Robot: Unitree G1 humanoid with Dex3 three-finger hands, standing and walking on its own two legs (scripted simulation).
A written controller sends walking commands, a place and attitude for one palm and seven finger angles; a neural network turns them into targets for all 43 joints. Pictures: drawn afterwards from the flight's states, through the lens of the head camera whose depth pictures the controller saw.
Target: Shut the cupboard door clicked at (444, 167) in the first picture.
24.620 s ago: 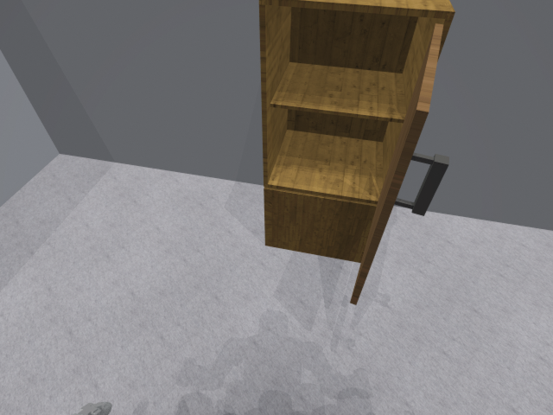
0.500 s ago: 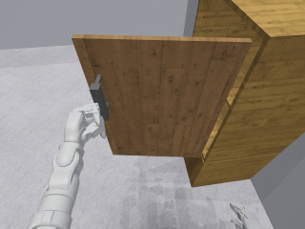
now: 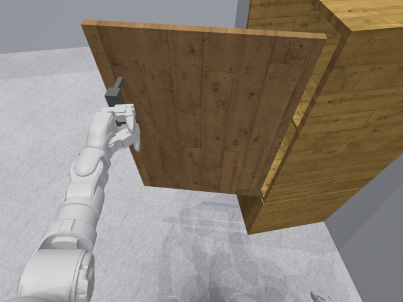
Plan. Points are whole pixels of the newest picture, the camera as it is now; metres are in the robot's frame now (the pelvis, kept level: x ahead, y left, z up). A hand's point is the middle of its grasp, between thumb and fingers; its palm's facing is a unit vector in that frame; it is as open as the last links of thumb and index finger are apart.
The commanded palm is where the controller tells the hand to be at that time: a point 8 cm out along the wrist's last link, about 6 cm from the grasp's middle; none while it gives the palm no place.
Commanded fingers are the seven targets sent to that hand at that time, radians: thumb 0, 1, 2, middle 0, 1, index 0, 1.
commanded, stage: push the door shut along its arc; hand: left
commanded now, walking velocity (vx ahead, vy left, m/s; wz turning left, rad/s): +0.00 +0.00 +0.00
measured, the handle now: (124, 108) +0.50 +0.17 +0.09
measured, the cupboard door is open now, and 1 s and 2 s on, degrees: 74 59 51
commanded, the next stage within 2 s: pull the fist back off the door in 1.32 s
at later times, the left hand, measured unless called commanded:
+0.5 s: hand (153, 110) +0.49 +0.11 +0.09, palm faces -0.28 -0.96 -0.02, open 3.1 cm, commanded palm +0.49 +0.16 +0.09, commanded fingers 0.00 0.90 0.90 -1.30 -1.50 -1.30 -1.50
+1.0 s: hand (176, 93) +0.54 +0.06 +0.09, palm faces -0.39 -0.92 -0.01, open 3.1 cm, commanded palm +0.54 +0.11 +0.09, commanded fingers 0.00 0.90 0.90 -1.30 -1.50 -1.30 -1.50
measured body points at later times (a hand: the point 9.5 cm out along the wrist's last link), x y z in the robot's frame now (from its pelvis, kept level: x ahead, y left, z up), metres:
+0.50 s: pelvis +0.00 +0.00 -0.01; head +0.10 +0.00 +0.42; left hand +0.50 +0.16 +0.09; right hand +0.02 -0.28 -0.13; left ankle +0.01 +0.08 -0.70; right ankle +0.02 -0.09 -0.70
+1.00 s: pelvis +0.01 +0.00 -0.02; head +0.14 +0.00 +0.41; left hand +0.56 +0.11 +0.10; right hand -0.02 -0.27 -0.13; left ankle +0.01 +0.08 -0.70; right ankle +0.02 -0.09 -0.70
